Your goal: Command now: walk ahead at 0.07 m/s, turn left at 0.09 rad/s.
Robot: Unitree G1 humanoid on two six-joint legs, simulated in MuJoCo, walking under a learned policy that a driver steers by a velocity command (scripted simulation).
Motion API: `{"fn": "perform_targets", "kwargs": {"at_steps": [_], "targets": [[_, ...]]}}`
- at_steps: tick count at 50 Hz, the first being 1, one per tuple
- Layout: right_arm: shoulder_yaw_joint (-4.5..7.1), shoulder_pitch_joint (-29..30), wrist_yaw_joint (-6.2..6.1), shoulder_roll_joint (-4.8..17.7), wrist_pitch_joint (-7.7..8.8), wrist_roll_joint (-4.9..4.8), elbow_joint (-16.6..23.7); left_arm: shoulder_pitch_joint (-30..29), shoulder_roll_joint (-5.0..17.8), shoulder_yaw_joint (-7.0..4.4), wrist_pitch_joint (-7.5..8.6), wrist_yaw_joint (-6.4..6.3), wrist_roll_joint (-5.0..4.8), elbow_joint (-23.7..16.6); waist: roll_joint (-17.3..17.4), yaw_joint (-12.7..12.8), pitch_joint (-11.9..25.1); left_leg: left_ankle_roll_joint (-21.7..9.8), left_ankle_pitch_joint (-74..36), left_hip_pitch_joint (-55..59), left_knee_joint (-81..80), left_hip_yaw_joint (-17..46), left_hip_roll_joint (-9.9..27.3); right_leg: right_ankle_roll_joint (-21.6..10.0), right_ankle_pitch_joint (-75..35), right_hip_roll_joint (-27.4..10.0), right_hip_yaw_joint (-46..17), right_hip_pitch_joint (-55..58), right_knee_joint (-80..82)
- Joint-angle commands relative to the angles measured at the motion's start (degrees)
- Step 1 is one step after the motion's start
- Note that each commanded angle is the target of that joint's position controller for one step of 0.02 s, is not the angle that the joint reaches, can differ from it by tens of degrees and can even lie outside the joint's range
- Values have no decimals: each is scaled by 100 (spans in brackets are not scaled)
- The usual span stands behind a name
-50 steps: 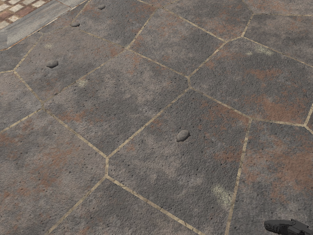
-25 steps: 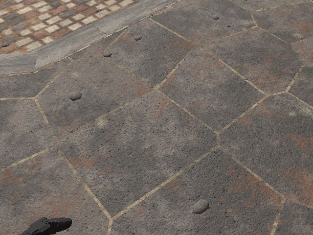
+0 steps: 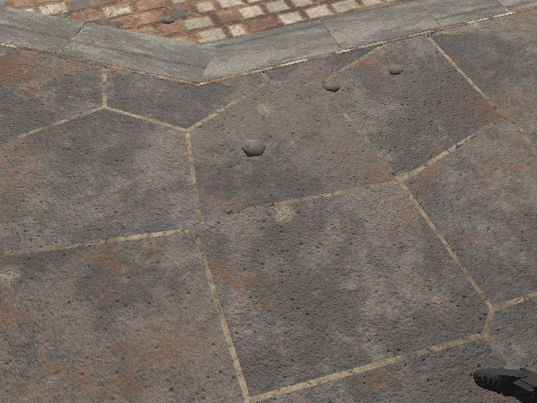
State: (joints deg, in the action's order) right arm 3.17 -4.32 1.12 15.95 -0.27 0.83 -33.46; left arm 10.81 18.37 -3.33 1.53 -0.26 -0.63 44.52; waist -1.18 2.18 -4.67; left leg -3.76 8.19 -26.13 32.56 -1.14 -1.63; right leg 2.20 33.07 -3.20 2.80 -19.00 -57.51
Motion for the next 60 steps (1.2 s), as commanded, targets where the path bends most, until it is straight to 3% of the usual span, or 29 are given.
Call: {"fn": "perform_targets", "kwargs": {"at_steps": [1,2,5,8,11,15,16,17,18,19,20,21,23,28,30,32,36,40,41,42,43,44,45,48,51,54,58,59,60], "targets": [[19,-433,-5,325,132,-23,77,172,425,-39,-109,-4,-51,-209,436,-278,1606,-1149,-2385,2351,-1010,1689,1726,134,254,-342,-685,-1202,-510],[30,-166,-18,383,133,-8,1,172,460,-51,-194,-73,14,-177,572,-158,1348,-1014,-2057,1710,-1183,1387,1580,230,-97,-350,-647,-778,-130],[94,150,-103,517,137,143,-159,536,327,-13,-303,-131,22,29,866,1,1179,-966,-1556,931,-1417,749,1348,364,-696,-153,-393,149,626],[191,64,-239,764,64,72,-296,236,468,-55,-340,-166,-2,-110,834,-203,1069,-1101,-795,1102,-1526,910,1655,264,-874,-113,-288,-44,731],[218,61,-335,751,-18,23,-418,87,417,-75,-381,-158,-5,-218,831,-257,895,-1088,-234,1197,-1597,956,1844,117,-779,-136,-225,-228,738],[259,294,-383,742,-106,-133,-532,467,278,-94,-390,-42,25,-137,798,28,902,-770,-475,1198,-1154,533,1767,-204,-1364,51,100,384,1927],[269,276,-390,694,-130,-218,-591,646,331,-125,-387,-3,66,-79,670,119,839,-506,-276,1083,-792,310,1589,-386,-1796,147,76,633,2579],[259,-29,-392,507,-155,-229,-700,710,641,-205,-368,-6,123,-125,-125,29,678,17,387,629,195,-185,1153,-710,-2592,-295,-848,880,3473],[206,43,-393,264,-143,-27,-489,501,1368,-365,-361,-87,98,-327,-1686,-191,329,673,2074,-798,1446,-720,94,-1590,-3768,-1650,-2998,1054,3968],[250,780,-426,437,-109,6,-318,667,1317,-329,-242,-61,317,-397,-1463,275,412,664,2999,-1060,2734,158,-128,-2187,-3997,-1944,-3484,782,4270],[300,640,-412,509,-109,-75,-362,446,1150,-285,-121,-55,362,-428,-1043,62,477,591,2634,-1135,3227,480,20,-2024,-3911,-1682,-2978,837,4166],[341,394,-420,562,-127,-88,-518,101,1031,-285,-60,-68,223,-486,-685,-147,470,578,2118,-1187,3295,550,112,-1669,-3828,-1310,-2496,961,3994],[389,249,-462,628,-130,-16,-667,-115,747,-202,-54,-123,21,-561,-498,-229,679,669,1558,-1153,3306,583,159,-1390,-4250,-1044,-2167,1223,3828],[311,345,-446,427,-50,-127,-642,306,778,-243,-147,-222,-8,-581,-540,-72,946,880,1123,-1085,2384,614,39,-1430,-4494,-848,-2172,1891,3677],[296,409,-374,449,3,-149,-637,434,813,-277,-184,-254,-61,-577,-641,24,958,894,960,-893,1657,612,56,-1446,-2478,-735,-2400,1813,3968],[291,582,-282,506,94,-178,-591,403,882,-296,-180,-247,-54,-603,-882,109,652,866,983,-673,1055,578,28,-1505,-862,-697,-2752,1407,4305],[292,502,-124,579,382,-229,-618,322,952,-317,-149,-180,-34,-668,-904,97,551,685,1204,118,120,529,-76,-1555,-410,-598,-3099,947,4290],[246,-280,-21,465,587,-207,-1034,309,534,-132,-106,-124,24,-606,-674,-219,646,324,318,1679,-1013,141,40,-1249,-275,-331,-2775,323,3823],[251,-632,-38,540,616,-176,-1134,281,317,-53,-65,-104,63,-620,-470,-358,740,160,590,2253,-1065,517,380,-1064,-210,-137,-2513,-70,3300],[268,-1213,-58,800,628,-120,-1265,233,-69,68,-12,-83,122,-686,460,-462,857,-220,1332,2780,-1536,1816,1293,-738,-193,414,-1639,-706,1642],[408,-1522,10,1464,617,-17,-1387,31,204,-21,98,-99,-11,-1059,1592,-386,337,-1141,2712,2892,-2247,3980,2165,-521,254,808,-835,-2243,709],[341,-1372,36,1161,651,-114,-1322,-165,687,-138,205,-108,-64,-1036,1165,-468,-186,-1435,3308,2688,-2418,4343,2357,-442,81,391,-965,-2828,32],[246,-1177,6,885,648,-168,-1244,-206,789,-179,273,-78,-56,-971,970,-418,-335,-1287,2647,2654,-2339,3804,2091,-396,-459,226,-975,-2905,-117],[173,-1120,-98,779,528,-174,-1177,-503,507,-155,391,-12,162,-1010,829,-410,82,-917,-882,2812,-1997,2452,1416,-107,-1212,124,-663,-2515,279],[221,-1235,-251,877,308,-191,-1217,-754,-42,6,376,58,128,-1093,945,-420,480,-680,-2813,2256,-1594,1503,856,144,-1753,478,-264,-1286,1430],[329,-1387,-335,1137,121,-235,-1154,-903,105,-49,280,59,14,-1160,1000,-447,621,-565,-2710,1842,-1392,1655,890,155,-2360,711,-304,-533,2099],[325,-989,-399,1011,68,-301,-898,-354,419,-214,250,13,19,-1054,935,2,720,-190,-1744,1579,-788,2154,802,-109,-3250,561,-637,640,3371],[271,-1055,-384,794,99,-250,-834,-95,638,-284,271,-45,110,-1044,695,87,1003,13,-1441,1322,-205,2022,506,-318,-3796,171,-808,1382,3565],[143,-1219,-375,380,116,-74,-695,439,1042,-358,240,-131,215,-1060,-403,169,1771,275,525,581,1302,1532,26,-741,-5466,-1106,-1861,2687,3304]]}}
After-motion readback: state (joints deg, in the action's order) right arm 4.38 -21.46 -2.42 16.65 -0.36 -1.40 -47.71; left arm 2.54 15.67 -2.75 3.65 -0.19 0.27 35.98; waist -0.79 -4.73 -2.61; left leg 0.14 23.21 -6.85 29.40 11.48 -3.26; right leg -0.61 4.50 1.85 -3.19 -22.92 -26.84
